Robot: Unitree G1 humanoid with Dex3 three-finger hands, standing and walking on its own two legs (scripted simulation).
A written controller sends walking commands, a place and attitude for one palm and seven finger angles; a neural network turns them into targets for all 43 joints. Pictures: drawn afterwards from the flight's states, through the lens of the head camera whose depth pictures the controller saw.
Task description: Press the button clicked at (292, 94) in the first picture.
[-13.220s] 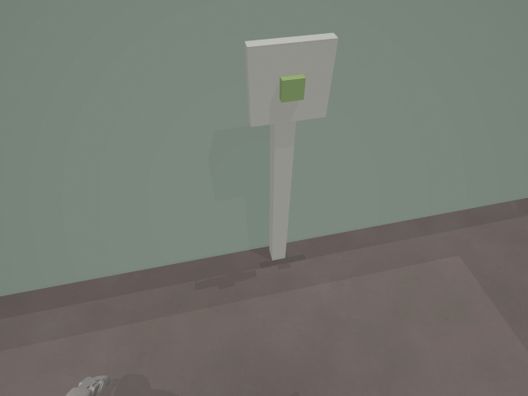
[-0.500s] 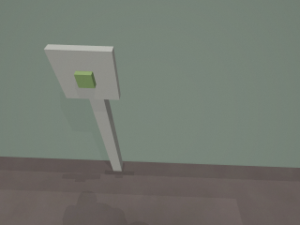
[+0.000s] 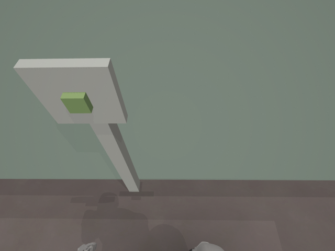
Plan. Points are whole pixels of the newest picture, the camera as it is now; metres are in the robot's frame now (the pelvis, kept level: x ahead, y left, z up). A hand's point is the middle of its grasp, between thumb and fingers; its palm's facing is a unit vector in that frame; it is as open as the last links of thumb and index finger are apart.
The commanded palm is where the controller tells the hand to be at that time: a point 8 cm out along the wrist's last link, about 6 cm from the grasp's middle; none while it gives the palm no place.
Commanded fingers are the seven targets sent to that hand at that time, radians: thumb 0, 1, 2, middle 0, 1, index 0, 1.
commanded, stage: come to a stop and stand still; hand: left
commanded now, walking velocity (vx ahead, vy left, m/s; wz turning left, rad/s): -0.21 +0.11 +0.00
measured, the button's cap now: (78, 102) +0.44 +0.24 +0.09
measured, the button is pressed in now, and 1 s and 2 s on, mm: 0 0 0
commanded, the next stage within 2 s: look again from close up in 0.78 s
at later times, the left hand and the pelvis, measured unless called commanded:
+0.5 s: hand out of the picture +0.00 +0.26 -0.15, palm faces +0.01 -0.96 -0.28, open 7.4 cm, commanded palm none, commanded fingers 0.00 0.90 0.90 -0.20 -0.30 -0.20 -0.30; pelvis -0.02 +0.06 +0.00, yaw -3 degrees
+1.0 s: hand out of the picture +0.02 +0.23 -0.14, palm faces -0.06 -0.97 -0.25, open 7.3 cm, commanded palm none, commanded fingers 0.00 0.90 0.90 -0.20 -0.30 -0.20 -0.30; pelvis -0.02 +0.05 +0.02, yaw -3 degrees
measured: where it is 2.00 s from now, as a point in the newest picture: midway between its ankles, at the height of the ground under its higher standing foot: outside the picture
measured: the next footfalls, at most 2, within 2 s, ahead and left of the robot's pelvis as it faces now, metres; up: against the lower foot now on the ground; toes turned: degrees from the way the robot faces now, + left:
left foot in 0.30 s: +0.03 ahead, +0.14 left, +0.00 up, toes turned +3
right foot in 0.56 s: -0.01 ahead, -0.07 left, +0.00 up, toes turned -4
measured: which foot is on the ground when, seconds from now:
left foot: up 0.00-0.28, down 0.30-1.00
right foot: down 0.00-0.34, up 0.36-0.54, down 0.56-1.00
